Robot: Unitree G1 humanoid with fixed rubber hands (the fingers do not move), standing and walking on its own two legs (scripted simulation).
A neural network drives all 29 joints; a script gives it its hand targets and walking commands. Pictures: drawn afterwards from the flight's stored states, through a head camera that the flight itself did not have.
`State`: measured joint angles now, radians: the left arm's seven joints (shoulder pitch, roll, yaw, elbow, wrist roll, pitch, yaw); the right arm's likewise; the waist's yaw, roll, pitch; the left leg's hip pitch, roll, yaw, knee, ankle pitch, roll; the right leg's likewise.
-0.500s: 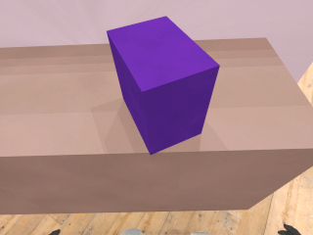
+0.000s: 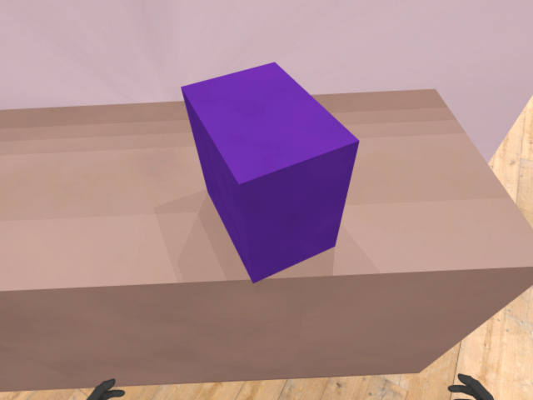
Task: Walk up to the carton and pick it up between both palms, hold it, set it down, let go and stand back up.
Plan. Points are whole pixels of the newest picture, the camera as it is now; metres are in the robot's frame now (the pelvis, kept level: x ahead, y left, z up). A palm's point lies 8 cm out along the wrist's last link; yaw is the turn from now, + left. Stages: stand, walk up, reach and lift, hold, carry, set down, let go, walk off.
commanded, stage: stand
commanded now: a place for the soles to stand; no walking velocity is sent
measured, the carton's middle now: (263, 172) +0.46 +0.03 +0.09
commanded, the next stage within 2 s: reach and lift in 0.04 s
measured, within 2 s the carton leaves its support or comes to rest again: neither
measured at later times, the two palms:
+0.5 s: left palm (125, 386) +0.16 +0.24 -0.06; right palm (508, 384) +0.16 -0.32 -0.06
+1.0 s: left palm (131, 382) +0.16 +0.21 -0.01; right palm (497, 374) +0.16 -0.29 -0.03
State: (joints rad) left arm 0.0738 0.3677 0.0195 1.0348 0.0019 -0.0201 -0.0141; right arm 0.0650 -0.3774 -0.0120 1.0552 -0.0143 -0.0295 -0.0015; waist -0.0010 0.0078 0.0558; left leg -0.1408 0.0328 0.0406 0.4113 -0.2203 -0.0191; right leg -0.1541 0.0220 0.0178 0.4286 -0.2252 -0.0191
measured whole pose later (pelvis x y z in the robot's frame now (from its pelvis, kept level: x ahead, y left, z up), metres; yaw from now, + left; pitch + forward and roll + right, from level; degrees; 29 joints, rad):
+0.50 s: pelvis +0.01 -0.02 +0.00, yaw +0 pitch -7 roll +1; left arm 0.17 0.23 0.07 0.39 0.08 0.48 0.05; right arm 0.13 -0.39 -0.09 0.74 -0.02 -0.05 0.13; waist -0.01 -0.02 0.09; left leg -0.04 0.05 0.04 0.41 -0.25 -0.04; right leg -0.07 0.04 0.01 0.46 -0.27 -0.04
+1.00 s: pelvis +0.00 -0.02 +0.01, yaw -1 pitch -4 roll +0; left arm 0.36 0.15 0.06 0.02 0.02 0.42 0.11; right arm 0.30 -0.39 -0.03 0.32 0.12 0.08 0.14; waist 0.01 0.01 0.05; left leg -0.04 0.06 0.05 0.28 -0.16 -0.05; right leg -0.07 0.05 0.01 0.33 -0.18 -0.05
